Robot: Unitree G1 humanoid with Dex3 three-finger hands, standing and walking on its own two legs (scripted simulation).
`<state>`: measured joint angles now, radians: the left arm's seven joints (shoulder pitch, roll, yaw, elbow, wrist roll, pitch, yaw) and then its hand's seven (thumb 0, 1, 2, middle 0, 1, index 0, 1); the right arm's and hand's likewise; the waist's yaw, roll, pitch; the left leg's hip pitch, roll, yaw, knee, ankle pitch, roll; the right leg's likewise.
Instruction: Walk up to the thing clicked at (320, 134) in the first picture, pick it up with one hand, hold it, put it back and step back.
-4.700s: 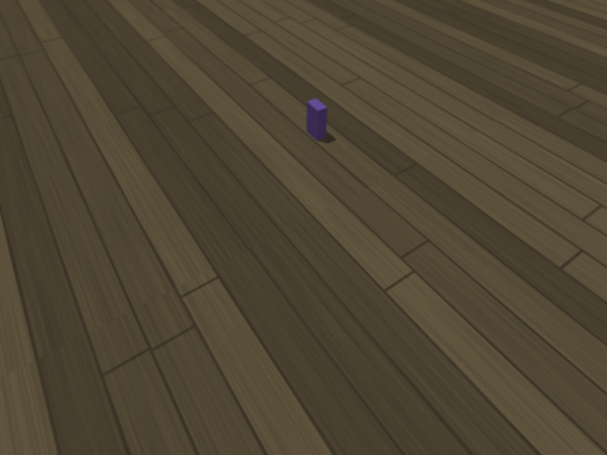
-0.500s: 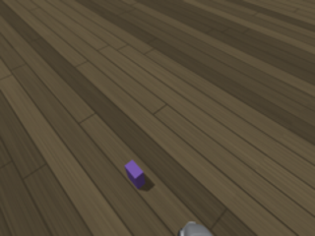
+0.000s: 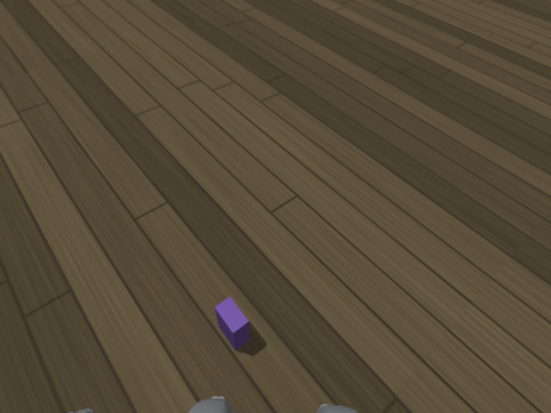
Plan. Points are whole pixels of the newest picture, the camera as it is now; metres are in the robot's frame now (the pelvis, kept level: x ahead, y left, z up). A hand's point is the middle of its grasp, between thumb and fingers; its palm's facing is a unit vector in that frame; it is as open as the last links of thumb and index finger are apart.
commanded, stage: walk up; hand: left
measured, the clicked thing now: (232, 324) +0.46 +0.12 -0.66
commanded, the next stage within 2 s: none
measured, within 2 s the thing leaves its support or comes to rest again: neither
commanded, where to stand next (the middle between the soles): +0.06 -0.02 m, yaw -1 degrees
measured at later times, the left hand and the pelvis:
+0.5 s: hand out of the picture +0.04 +0.26 -0.13, palm faces +0.02 -0.93 -0.36, open 7.4 cm; pelvis +0.01 +0.00 +0.02, yaw +0 degrees
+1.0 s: hand out of the picture +0.13 +0.25 -0.13, palm faces -0.02 -0.95 -0.32, open 7.4 cm; pelvis +0.03 +0.00 +0.03, yaw +0 degrees
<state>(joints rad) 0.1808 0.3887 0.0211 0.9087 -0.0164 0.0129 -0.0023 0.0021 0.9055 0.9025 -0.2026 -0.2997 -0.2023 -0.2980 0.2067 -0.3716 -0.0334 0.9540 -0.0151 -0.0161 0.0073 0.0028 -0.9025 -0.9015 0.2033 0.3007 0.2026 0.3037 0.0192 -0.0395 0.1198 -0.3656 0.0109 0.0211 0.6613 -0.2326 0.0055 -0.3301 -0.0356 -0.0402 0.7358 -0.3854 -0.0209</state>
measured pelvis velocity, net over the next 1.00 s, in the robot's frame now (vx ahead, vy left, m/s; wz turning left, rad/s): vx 0.03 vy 0.00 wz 0.00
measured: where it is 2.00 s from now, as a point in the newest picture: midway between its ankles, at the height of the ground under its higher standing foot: outside the picture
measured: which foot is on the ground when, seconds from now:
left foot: down 0.00-1.00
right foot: down 0.00-1.00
